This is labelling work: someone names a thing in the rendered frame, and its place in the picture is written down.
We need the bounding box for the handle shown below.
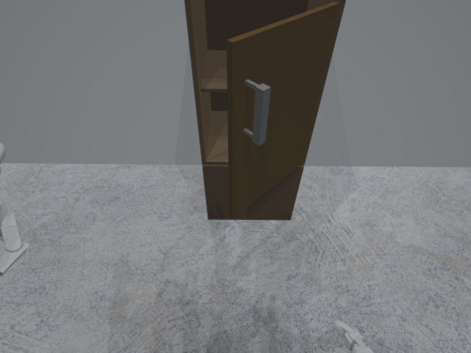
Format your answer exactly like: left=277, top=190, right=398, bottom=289
left=243, top=79, right=271, bottom=146

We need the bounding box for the right robot hand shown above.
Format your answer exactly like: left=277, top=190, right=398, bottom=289
left=333, top=320, right=374, bottom=353

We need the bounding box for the left robot hand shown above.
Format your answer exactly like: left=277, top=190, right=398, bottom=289
left=0, top=143, right=29, bottom=277

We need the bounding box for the cupboard door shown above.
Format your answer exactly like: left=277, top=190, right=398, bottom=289
left=227, top=2, right=340, bottom=218

